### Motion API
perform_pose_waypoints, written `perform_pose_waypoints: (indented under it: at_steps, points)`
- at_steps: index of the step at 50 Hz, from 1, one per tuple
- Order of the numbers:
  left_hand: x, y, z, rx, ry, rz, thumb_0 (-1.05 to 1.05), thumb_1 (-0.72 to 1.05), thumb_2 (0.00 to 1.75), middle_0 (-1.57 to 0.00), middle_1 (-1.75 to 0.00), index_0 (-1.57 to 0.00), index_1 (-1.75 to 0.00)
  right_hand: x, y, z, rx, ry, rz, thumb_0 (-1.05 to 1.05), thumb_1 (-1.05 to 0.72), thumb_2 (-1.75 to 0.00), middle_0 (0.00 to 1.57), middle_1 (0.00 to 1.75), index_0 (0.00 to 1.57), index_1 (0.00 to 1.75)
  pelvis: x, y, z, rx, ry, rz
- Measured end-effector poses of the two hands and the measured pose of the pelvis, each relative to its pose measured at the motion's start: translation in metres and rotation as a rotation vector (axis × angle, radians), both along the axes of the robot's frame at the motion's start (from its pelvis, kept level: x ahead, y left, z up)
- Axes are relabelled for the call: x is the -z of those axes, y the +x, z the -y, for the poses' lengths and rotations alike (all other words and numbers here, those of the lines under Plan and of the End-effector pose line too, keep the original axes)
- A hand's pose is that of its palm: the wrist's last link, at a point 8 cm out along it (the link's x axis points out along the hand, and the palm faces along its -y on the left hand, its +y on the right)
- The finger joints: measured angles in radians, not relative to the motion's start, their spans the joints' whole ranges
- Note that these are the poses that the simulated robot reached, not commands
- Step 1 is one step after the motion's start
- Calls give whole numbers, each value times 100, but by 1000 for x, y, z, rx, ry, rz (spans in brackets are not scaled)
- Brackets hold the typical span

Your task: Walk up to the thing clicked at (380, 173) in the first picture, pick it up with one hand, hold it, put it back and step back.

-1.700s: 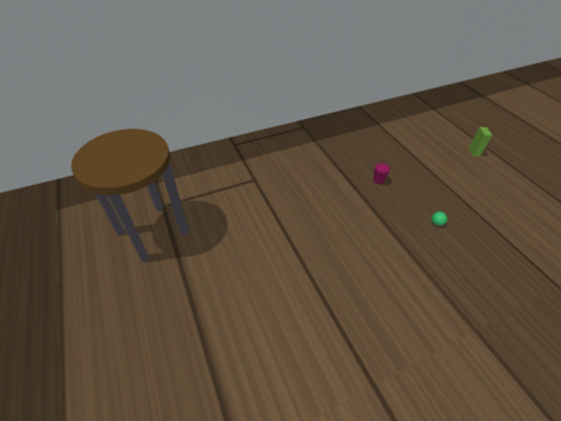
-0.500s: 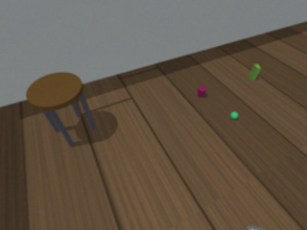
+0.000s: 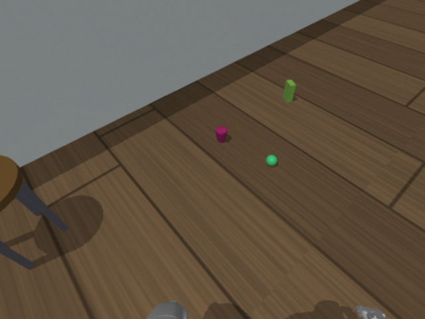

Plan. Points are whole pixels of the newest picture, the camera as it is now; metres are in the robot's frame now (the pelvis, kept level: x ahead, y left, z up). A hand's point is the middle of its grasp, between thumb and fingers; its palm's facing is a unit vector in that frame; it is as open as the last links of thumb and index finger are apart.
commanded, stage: walk up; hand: left
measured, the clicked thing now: (221, 135) +1.28 +0.00 -0.72
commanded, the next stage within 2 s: none
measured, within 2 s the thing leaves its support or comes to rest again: neither
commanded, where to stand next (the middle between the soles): +0.87 -0.14 m, yaw -13 degrees
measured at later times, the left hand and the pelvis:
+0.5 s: hand (122, 209) +0.39 +0.26 -0.13, palm faces -0.22 -0.91 -0.35, open 7.3 cm; pelvis +0.24 +0.01 +0.00, yaw -9 degrees
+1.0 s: hand (159, 168) +0.53 +0.18 -0.13, palm faces -0.22 -0.90 -0.37, open 7.3 cm; pelvis +0.44 -0.07 +0.00, yaw -14 degrees
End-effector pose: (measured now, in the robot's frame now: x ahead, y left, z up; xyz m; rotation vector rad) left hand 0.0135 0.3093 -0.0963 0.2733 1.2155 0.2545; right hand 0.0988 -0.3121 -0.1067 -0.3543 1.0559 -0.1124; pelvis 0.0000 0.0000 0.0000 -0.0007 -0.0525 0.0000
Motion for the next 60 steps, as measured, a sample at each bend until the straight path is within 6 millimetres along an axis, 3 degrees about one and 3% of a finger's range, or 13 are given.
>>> perform_pose_waypoints:
  at_steps: [4, 8, 13, 20, 27, 33, 36, 40, 44, 50, 54, 57, 60]
  points:
    - [8, 37, 2, 34, -21, -23, 0, 90, 90, -21, -30, -21, -30, -7, 24, -2, 14, -3, -13, 1, -91, -90, 21, 30, 21, 30, 0, 38, 0, 23, -18, -10]
    - [20, 89, -8, 71, -33, -10, 0, 90, 90, -21, -30, -21, -30, -10, 51, -1, 44, -45, -40, 1, -91, -90, 21, 30, 21, 30, 6, 82, -8, 37, -38, -21]
    - [36, 172, -23, 143, -24, -4, 0, 90, 90, -21, -30, -21, -30, -14, 89, -6, 101, -97, 6, 1, -91, -90, 21, 30, 21, 30, 16, 136, -22, 81, 3, -23]
    - [12, 300, -18, 278, -10, 71, 0, 91, 90, -20, -30, -21, -30, -35, 102, -8, 225, -89, 9, 1, -90, -90, 21, 30, 21, 30, -3, 199, -18, 133, 4, -15]
    - [-7, 410, 15, 363, -1, 145, 0, 91, 90, -20, -30, -20, -30, -21, 115, 12, 277, -67, -99, 1, -90, -90, 21, 30, 21, 30, -2, 258, 1, 171, 21, -10]
    - [-6, 487, 63, 403, 29, 184, 0, 91, 90, -20, -30, -21, -30, 18, 154, 49, 321, -30, -135, 1, -90, -90, 21, 30, 21, 30, 19, 318, 39, 191, 22, -12]
    - [-7, 508, 84, 389, 33, 224, 0, 91, 90, -20, -30, -21, -30, 28, 188, 60, 314, -6, -143, 1, -91, -90, 21, 30, 21, 30, 20, 340, 55, 202, 19, 1]
    - [-16, 512, 97, 345, 24, 200, 0, 90, 90, -20, -30, -21, -30, 18, 243, 68, 283, 21, -91, 1, -91, -90, 20, 30, 21, 29, 6, 367, 66, 224, 30, 9]
    - [-15, 510, 96, 332, 32, 122, 0, 90, 90, -21, -30, -21, -30, 4, 292, 77, 264, 22, -20, 1, -91, -90, 21, 30, 21, 29, -1, 393, 72, 251, 14, 4]
    - [-5, 522, 81, 307, 31, 51, 0, 90, 90, -21, -30, -21, -30, -6, 344, 85, 247, -12, -30, 1, -91, -90, 20, 30, 21, 29, -1, 438, 72, 251, -22, -13]
    - [9, 545, 65, 288, 23, 25, 0, 90, 90, -21, -30, -21, -30, -11, 384, 83, 230, -43, -40, 1, -91, -90, 20, 30, 21, 29, 6, 475, 65, 241, -36, -23]
    - [25, 572, 53, 293, 23, -1, 0, 90, 90, -21, -30, -21, -30, -13, 415, 77, 235, -72, -16, 1, -91, -90, 20, 30, 21, 29, 14, 504, 58, 239, -8, -18]
    - [29, 604, 53, 317, 17, -23, 1, 90, 90, -20, -30, -21, -30, -19, 436, 70, 255, -79, 32, 1, -91, -90, 20, 30, 21, 30, 12, 527, 52, 259, -10, -12]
